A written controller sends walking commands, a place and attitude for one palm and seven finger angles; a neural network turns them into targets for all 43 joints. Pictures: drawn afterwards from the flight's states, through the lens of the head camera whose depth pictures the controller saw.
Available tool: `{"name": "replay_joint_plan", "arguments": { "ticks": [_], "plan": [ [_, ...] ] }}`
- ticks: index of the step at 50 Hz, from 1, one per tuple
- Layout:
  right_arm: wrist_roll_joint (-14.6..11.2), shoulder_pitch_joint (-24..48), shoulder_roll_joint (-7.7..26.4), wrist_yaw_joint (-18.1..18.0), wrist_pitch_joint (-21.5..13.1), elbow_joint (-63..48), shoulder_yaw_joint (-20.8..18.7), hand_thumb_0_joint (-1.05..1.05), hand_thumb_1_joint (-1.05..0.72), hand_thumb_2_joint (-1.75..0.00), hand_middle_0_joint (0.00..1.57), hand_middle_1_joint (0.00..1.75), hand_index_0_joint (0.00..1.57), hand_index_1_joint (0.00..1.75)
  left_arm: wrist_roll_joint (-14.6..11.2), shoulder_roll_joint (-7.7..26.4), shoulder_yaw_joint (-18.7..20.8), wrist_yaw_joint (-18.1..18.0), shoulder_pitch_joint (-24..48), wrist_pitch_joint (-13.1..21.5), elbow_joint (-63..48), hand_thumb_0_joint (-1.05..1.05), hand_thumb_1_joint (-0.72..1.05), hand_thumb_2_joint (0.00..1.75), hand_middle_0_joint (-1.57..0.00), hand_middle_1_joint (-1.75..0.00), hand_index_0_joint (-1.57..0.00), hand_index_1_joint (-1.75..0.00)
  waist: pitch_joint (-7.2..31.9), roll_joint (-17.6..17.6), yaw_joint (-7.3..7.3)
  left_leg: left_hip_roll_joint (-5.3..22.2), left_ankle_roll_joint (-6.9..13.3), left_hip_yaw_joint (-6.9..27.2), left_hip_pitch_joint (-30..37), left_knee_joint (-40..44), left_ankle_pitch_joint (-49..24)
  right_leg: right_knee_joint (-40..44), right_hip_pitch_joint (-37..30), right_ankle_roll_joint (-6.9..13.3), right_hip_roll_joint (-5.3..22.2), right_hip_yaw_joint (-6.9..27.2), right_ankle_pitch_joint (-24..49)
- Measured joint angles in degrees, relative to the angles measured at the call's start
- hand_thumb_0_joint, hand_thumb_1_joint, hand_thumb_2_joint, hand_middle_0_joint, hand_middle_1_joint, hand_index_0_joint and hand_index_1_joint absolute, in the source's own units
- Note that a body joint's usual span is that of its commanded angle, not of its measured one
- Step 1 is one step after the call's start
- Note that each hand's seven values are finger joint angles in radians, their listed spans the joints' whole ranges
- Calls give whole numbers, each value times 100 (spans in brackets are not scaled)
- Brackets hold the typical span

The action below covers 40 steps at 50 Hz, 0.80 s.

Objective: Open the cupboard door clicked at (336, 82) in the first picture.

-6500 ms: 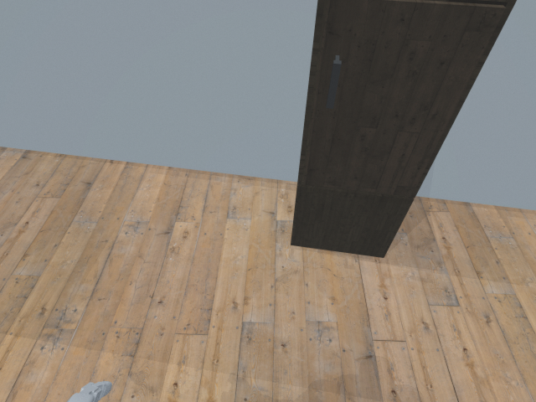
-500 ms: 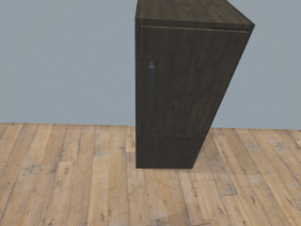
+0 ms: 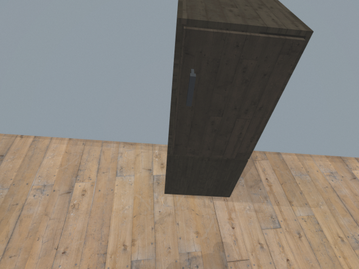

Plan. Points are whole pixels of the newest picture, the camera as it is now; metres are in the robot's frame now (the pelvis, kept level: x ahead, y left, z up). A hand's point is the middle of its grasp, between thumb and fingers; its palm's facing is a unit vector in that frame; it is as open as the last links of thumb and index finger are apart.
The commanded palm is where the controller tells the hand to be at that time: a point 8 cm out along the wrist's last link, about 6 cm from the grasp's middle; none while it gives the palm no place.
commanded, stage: shuffle to correct the standing spot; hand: left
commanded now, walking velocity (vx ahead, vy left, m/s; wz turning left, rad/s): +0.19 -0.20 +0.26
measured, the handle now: (190, 87) +0.68 +0.02 +0.06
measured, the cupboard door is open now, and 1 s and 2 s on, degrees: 0 0 0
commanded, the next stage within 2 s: come to a stop and stand still in 1.18 s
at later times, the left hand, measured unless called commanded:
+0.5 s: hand out of the picture +0.09 +0.18 -0.17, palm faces +0.00 -0.99 -0.17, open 7.3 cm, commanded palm none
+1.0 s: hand out of the picture +0.12 +0.05 -0.20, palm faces +0.06 -0.99 -0.13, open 7.3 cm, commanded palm none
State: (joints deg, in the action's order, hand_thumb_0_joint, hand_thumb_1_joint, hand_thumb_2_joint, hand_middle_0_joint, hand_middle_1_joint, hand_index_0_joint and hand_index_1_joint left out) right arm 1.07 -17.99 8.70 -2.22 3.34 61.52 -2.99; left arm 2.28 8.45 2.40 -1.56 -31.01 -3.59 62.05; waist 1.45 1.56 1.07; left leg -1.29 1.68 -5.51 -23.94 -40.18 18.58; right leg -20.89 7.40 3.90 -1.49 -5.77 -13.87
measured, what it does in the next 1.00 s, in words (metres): walks ahead: left foot, then right foot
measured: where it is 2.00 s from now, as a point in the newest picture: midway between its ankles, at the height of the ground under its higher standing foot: outside the picture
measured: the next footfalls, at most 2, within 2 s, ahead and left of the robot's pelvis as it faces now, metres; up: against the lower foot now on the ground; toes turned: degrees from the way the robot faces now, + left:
left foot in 0.16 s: +0.07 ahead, +0.11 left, +0.00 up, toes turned +10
right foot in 0.66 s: +0.14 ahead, -0.21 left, +0.00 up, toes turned -5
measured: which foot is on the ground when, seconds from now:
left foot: up 0.00-0.14, down 0.16-0.66, up 0.68-0.94, down 0.96-1.00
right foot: down 0.00-0.14, up 0.16-0.64, down 0.66-0.96, up 0.98-1.00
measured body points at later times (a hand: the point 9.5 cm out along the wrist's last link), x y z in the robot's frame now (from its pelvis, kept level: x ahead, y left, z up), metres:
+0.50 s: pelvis +0.02 -0.02 +0.01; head +0.02 +0.01 +0.46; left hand +0.09 +0.23 -0.15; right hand -0.05 -0.22 -0.14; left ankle +0.03 +0.10 -0.74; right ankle +0.10 -0.21 -0.67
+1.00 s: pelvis +0.13 -0.12 -0.02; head +0.15 -0.09 +0.43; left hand +0.12 +0.10 -0.19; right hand +0.21 -0.35 -0.15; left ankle +0.15 -0.04 -0.74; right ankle +0.10 -0.22 -0.72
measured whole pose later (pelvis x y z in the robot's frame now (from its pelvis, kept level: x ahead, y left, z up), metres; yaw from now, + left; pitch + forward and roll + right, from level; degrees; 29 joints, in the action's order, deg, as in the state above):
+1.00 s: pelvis +0.13 -0.12 -0.02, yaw +1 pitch +1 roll -2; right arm 1.9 -11.9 8.6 -2.0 -2.0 55.4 -2.4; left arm 1.8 9.6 2.6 0.1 -18.6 -1.8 59.4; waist -1.4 2.0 -0.3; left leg 4.0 3.1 -10.2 -19.7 -36.2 17.4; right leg -45.4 19.3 1.7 -0.8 -5.9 -24.1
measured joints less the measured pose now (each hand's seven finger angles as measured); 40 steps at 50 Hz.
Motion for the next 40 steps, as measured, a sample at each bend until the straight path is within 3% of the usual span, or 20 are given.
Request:
{"name": "replay_joint_plan", "arguments": {
  "ticks": [2, 3, 5, 8, 10, 13, 16, 23, 30, 32, 33, 35, 36, 38, 40],
  "plan": [
    [-10, -31, -43, 32, -35, -65, -42, 0, -91, -89, 20, 30, 21, 30, 0, -38, 25, -50, 1, 30, 82, 0, 91, 90, -20, -30, -20, -29, -27, 62, -33, 165, 35, 36, -314, -1193, 287, 28, 1, -38, 0, -56, 189],
    [-13, -68, -70, 45, -79, -100, -56, 0, -91, -89, 20, 30, 20, 30, 13, -51, 22, -52, 30, 47, 118, 0, 91, 90, -20, -30, -20, -29, -27, 89, -77, 255, 57, 50, -312, -1351, 415, -6, 9, -86, 9, -90, 167],
    [-11, -182, -132, 59, -173, -155, -67, 0, -91, -89, 20, 30, 20, 30, 44, -56, 5, -26, 133, 98, 143, 1, 91, 90, -20, -30, -20, -29, 3, 144, -144, 417, 85, 33, -77, -1011, 586, -200, 88, -151, 55, -166, 28],
    [32, -414, -165, 25, -358, -222, -12, 0, -91, -89, 20, 30, 20, 30, 21, -87, -47, 57, 349, 137, 37, 1, 90, 90, -20, -30, -20, -29, 69, 98, -226, 578, 81, 19, 480, 314, 345, -1162, 566, -178, 120, -246, -630],
    [56, -452, -265, -43, -416, -139, 21, 0, -91, -89, 20, 30, 20, 30, 37, -60, -27, 147, 622, 79, -61, 1, 90, 90, -20, -30, -20, -29, 19, 219, -250, 471, 120, -82, 371, 202, -65, -2422, 1197, -194, 213, 91, -866],
    [63, -561, -418, -66, -422, 8, 95, 0, -91, -89, 20, 30, 20, 30, 81, 56, 47, 253, 1019, 62, -247, 1, 91, 90, -20, -30, -20, -29, 39, 332, -231, 393, 138, -202, 534, 545, -248, -3776, 2038, -246, 344, 420, -300],
    [53, -667, -521, -76, -487, 122, 130, 0, -91, -89, 20, 30, 21, 30, 99, 221, 137, 236, 1312, 86, -389, 2, 92, 90, -20, -30, -20, -29, 69, 292, -249, 439, 91, -192, 805, 1089, -506, -4225, 2490, -371, 470, 564, 250],
    [70, -763, -492, -46, -570, 125, 50, 0, -90, -89, 20, 30, 21, 30, 11, 490, 251, 314, 1642, 72, -572, 2, 93, 90, -20, -30, -20, -29, 41, 72, -420, 659, -87, -198, 1226, 1845, -803, -3397, 2653, -607, 794, 570, 710],
    [133, -719, -254, 48, -456, 128, -97, 0, -90, -89, 20, 30, 21, 30, -49, 379, 213, 385, 1981, 92, -700, 1, 92, 90, -19, -30, -20, -29, -121, -63, -608, 861, -372, -142, 1211, 1759, -643, -1651, 1943, -616, 764, 206, 134],
    [129, -729, -163, 64, -399, 152, -143, 0, -90, -89, 20, 30, 21, 30, -64, 325, 188, 400, 2008, 172, -763, 1, 91, 90, -19, -30, -20, -29, -133, -87, -596, 944, -468, -75, 1069, 1368, -384, -1047, 1463, -569, 641, 79, 73],
    [115, -756, -126, 71, -374, 160, -152, 0, -90, -89, 20, 30, 21, 30, -61, 317, 170, 389, 1996, 248, -803, 1, 91, 90, -20, -30, -20, -29, -122, -45, -547, 958, -415, -49, 910, 960, -59, -730, 1243, -527, 614, 72, 190],
    [74, -590, 52, 55, -250, 219, -148, 0, -90, -89, 20, 30, 21, 30, -56, 135, 122, 285, 2039, 367, -760, 1, 91, 90, -20, -30, -20, -29, -239, -229, -432, 979, -235, 280, 375, -435, 888, -983, 1285, -437, 459, -31, 273],
    [63, -510, 136, 53, -194, 201, -155, 0, -90, -89, 20, 30, 21, 30, -66, 35, 100, 229, 2007, 398, -741, 0, 91, 90, -20, -30, -20, -29, -267, -311, -402, 930, -157, 376, 99, -1095, 1024, -1006, 1219, -383, 402, -109, 166],
    [64, -347, 246, 65, -157, 135, -183, 0, -91, -89, 20, 30, 20, 30, -92, -23, 175, 84, 1893, 465, -732, -1, 94, 90, -20, -30, -20, -29, -251, -384, -325, 850, -89, 312, -316, -1957, 907, -828, 1014, -299, 306, -214, 67],
    [83, -151, 299, 78, -159, 4, -198, 0, -91, -89, 20, 30, 20, 30, -57, 14, 161, 31, 1772, 464, -649, -2, 95, 90, -20, -30, -20, -30, -230, -380, -312, 801, -100, 114, -541, -2221, 625, -597, 803, -249, 233, -292, 83]
  ]
}}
